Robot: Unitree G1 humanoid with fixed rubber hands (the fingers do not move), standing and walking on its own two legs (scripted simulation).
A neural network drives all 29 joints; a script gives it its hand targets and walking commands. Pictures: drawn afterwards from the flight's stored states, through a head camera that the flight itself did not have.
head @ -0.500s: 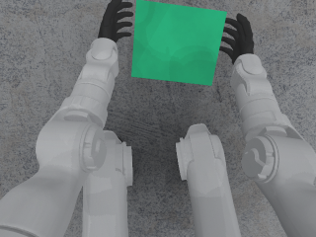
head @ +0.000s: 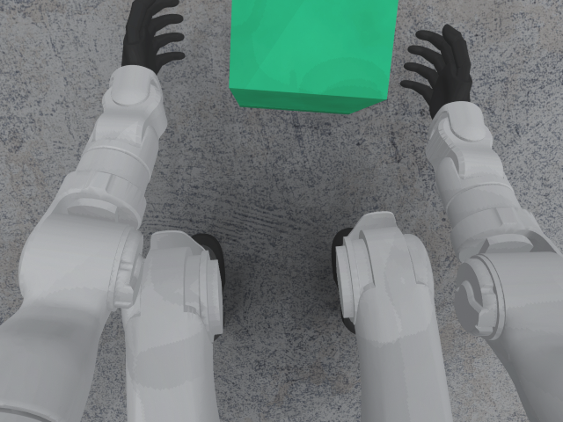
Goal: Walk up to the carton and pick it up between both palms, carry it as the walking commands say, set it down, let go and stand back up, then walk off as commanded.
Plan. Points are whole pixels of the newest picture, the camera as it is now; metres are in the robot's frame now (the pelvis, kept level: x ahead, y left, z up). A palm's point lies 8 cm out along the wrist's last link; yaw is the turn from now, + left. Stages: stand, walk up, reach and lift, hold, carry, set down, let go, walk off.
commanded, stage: set down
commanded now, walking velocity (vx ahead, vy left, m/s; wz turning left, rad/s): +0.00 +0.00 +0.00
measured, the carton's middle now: (304, 47) +0.54 -0.05 -0.28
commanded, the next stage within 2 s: let go in 1.38 s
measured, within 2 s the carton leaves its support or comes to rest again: neither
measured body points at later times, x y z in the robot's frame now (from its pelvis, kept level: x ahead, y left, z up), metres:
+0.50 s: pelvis +0.01 +0.00 +0.08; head +0.32 -0.01 +0.40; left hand +0.51 +0.14 -0.07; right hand +0.47 -0.22 -0.06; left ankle +0.11 +0.14 -0.34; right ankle +0.11 -0.14 -0.34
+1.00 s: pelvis +0.03 +0.00 +0.20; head +0.30 +0.00 +0.56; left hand +0.51 +0.15 +0.09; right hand +0.47 -0.23 +0.09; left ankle +0.11 +0.14 -0.34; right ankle +0.11 -0.14 -0.34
